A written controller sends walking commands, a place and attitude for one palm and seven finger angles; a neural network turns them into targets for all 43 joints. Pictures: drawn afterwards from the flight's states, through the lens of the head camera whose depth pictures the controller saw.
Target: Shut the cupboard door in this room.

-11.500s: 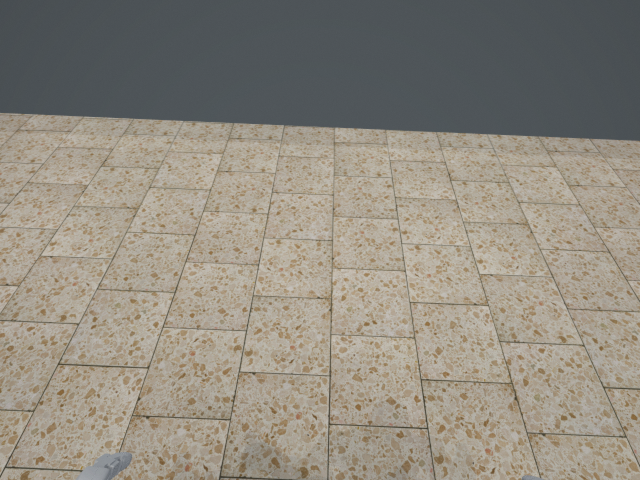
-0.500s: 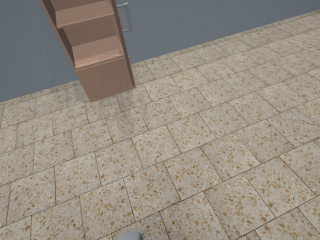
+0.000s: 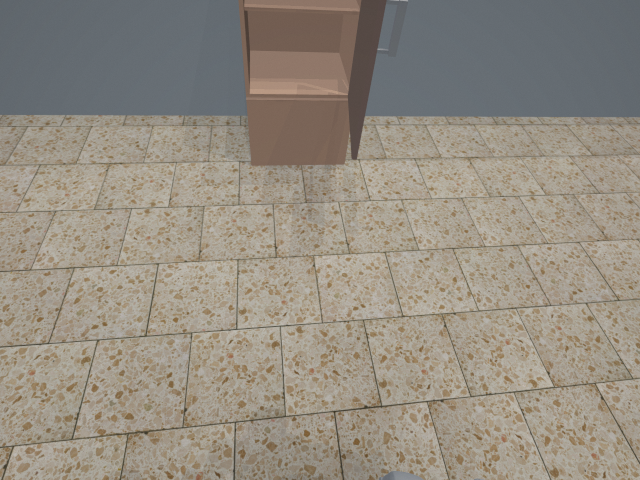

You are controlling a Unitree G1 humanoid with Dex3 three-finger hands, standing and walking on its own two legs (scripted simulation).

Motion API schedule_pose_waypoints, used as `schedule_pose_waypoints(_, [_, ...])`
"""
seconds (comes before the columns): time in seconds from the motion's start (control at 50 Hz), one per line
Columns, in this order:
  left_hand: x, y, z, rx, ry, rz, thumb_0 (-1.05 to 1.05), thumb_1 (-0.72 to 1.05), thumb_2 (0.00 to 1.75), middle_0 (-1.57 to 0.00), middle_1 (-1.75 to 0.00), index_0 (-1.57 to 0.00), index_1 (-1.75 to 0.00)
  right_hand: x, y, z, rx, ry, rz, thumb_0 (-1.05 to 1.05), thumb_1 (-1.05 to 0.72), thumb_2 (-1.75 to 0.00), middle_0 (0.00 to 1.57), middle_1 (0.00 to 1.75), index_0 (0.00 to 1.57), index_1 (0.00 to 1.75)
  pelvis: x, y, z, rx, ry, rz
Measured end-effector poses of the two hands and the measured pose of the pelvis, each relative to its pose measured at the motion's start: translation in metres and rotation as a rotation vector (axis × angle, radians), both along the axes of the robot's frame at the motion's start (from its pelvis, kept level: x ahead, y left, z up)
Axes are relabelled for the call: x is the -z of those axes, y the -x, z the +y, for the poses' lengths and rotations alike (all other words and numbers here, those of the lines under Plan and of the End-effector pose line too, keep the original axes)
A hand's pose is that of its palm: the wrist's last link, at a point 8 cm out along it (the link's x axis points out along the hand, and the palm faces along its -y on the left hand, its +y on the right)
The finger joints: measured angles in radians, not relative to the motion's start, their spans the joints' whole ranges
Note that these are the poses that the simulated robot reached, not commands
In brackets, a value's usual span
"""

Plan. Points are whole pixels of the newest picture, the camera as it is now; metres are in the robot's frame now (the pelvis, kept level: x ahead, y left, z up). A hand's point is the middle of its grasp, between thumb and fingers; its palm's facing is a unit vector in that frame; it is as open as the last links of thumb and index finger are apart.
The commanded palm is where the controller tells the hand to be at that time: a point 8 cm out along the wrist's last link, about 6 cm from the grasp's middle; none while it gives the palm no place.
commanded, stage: turn or walk to find it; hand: left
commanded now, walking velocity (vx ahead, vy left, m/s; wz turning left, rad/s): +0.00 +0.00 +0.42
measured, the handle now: (389, 27) +1.21 -0.09 +0.04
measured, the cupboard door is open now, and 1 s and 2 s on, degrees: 83 83 83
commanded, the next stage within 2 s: none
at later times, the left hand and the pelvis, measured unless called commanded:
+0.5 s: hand out of the picture +0.02 +0.14 -0.14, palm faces +0.20 -0.94 -0.28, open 7.3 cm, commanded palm none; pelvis -0.04 -0.06 +0.00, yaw +12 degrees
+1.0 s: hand out of the picture -0.15 +0.20 -0.18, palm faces +0.47 -0.85 -0.24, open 7.3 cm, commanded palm none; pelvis -0.08 -0.01 +0.00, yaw +25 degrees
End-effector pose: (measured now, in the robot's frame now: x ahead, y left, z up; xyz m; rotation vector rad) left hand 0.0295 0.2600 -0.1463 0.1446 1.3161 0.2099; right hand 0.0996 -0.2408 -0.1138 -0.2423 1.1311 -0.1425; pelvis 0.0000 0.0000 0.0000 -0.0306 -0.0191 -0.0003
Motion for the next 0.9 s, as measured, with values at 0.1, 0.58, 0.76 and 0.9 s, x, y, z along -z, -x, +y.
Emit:
schedule_pose_waypoints(0.1, [-0.007, -0.016, -0.003, 0.003, -0.014, -0.064, 0.01, 0.91, 0.90, -0.20, -0.30, -0.20, -0.30, 0.007, 0.022, 0.000, 0.012, -0.022, 0.035, 0.00, -0.90, -0.90, 0.20, 0.30, 0.21, 0.30, 0.000, 0.006, -0.003, -0.031, -0.009, 0.003])
schedule_pose_waypoints(0.58, [-0.031, 0.056, -0.080, -0.163, -0.068, -0.131, 0.01, 0.91, 0.90, -0.21, -0.30, -0.21, -0.30, 0.043, 0.081, -0.071, -0.094, -0.059, 0.258, 0.01, -0.91, -0.90, 0.20, 0.30, 0.20, 0.30, 0.002, 0.042, -0.063, -0.264, -0.065, 0.006])
schedule_pose_waypoints(0.76, [-0.004, 0.145, -0.061, -0.314, -0.026, -0.021, 0.01, 0.91, 0.90, -0.21, -0.30, -0.21, -0.30, 0.031, 0.027, -0.030, -0.264, 0.005, 0.170, 0.01, -0.91, -0.90, 0.20, 0.30, 0.20, 0.30, 0.010, 0.062, -0.042, -0.349, -0.044, 0.020])
schedule_pose_waypoints(0.9, [0.014, 0.202, -0.034, -0.408, 0.000, 0.078, 0.01, 0.91, 0.90, -0.20, -0.30, -0.20, -0.30, 0.012, -0.004, 0.026, -0.375, 0.016, 0.018, 0.01, -0.91, -0.90, 0.20, 0.30, 0.20, 0.30, 0.013, 0.077, -0.019, -0.390, -0.025, 0.009])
